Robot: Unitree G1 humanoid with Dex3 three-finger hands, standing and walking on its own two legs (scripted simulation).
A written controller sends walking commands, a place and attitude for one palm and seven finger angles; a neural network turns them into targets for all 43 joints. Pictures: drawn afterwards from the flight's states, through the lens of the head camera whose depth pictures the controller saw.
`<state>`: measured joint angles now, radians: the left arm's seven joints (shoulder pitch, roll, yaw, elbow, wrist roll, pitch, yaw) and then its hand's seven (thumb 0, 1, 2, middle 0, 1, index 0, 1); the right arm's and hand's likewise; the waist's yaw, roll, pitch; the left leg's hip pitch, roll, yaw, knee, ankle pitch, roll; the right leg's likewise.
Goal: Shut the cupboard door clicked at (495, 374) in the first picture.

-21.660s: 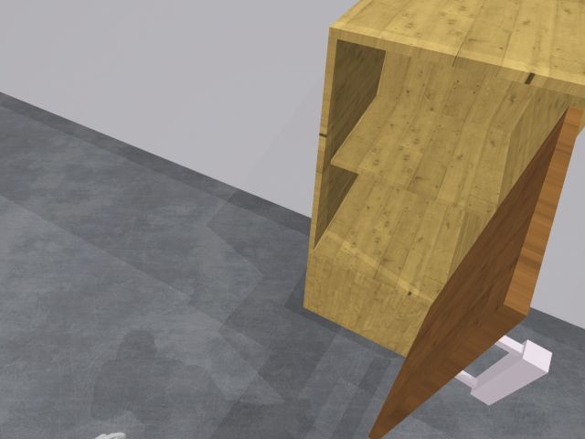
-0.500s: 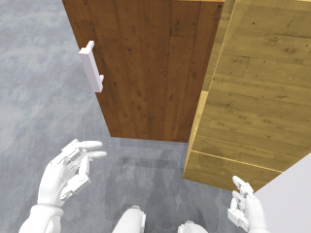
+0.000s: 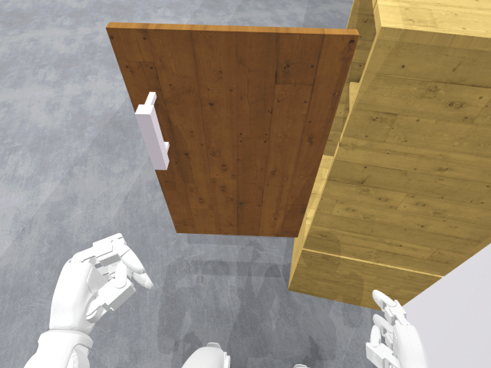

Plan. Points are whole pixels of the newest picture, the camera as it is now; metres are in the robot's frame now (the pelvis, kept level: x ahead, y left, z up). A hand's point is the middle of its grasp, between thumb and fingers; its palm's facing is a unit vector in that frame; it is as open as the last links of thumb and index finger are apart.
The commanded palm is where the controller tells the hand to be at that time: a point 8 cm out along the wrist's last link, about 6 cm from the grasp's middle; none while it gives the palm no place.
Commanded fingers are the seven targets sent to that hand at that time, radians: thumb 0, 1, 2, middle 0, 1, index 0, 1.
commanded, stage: raise the hand and make a fist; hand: left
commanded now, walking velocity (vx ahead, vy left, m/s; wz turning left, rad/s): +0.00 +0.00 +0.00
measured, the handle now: (156, 131) +0.48 +0.20 +0.11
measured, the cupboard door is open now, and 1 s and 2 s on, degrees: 100 100 100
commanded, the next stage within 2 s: bring the fist close to the handle in 0.80 s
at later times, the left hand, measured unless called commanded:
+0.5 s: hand (121, 258) +0.24 +0.18 +0.12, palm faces +0.03 -1.00 -0.06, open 3.1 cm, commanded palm +0.21 +0.23 +0.11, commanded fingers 0.00 0.90 0.90 -1.30 -1.50 -1.30 -1.50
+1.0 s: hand (139, 256) +0.24 +0.16 +0.11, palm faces +0.03 -1.00 -0.06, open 3.1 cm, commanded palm +0.23 +0.22 +0.11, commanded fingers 0.00 0.90 0.90 -1.30 -1.50 -1.30 -1.50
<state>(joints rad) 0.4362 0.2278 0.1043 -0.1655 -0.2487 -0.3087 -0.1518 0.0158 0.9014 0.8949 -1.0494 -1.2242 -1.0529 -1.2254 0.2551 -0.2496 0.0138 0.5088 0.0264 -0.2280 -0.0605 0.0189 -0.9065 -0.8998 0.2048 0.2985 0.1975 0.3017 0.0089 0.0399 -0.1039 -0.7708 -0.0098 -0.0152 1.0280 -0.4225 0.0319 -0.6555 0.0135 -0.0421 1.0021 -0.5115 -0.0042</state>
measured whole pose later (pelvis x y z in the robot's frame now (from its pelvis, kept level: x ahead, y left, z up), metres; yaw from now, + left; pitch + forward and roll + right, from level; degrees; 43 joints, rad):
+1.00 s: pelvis +0.01 -0.03 +0.02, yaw +0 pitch +6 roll -1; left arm 0.32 0.24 0.16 -0.08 -0.29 -0.23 -0.22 0.02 0.90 0.89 -1.30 -1.49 -1.30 -1.50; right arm 0.26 -0.26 0.04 0.55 0.04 -0.22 -0.07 0.02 -0.91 -0.90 0.21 0.30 0.20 0.30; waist 0.02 0.05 -0.08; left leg -0.60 0.00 -0.03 0.87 -0.38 0.00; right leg -0.49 0.03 -0.05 0.87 -0.48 -0.04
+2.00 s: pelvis +0.01 -0.02 +0.03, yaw -1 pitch +9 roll -1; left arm -0.35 0.31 0.26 0.58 -0.24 -0.25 -0.23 0.02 0.90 0.90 -1.30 -1.50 -1.30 -1.50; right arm 0.28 -0.27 0.02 0.63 0.04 -0.11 -0.05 0.01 -0.91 -0.90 0.21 0.30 0.20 0.30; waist -0.03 0.03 -0.08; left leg -0.64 0.00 0.00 0.84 -0.36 0.01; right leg -0.55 0.03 -0.02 0.84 -0.45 -0.02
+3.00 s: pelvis +0.01 -0.01 +0.02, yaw -1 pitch +12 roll -2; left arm -0.69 0.43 0.27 0.97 -0.22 -0.31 -0.36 0.01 0.96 0.96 -1.30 -1.50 -1.30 -1.50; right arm 0.34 -0.29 0.02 0.68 0.05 -0.06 -0.05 0.01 -0.91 -0.90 0.21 0.30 0.20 0.30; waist -0.07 0.04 -0.08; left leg -0.76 0.01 -0.02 0.91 -0.36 0.01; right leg -0.65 0.03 -0.04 0.89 -0.45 -0.02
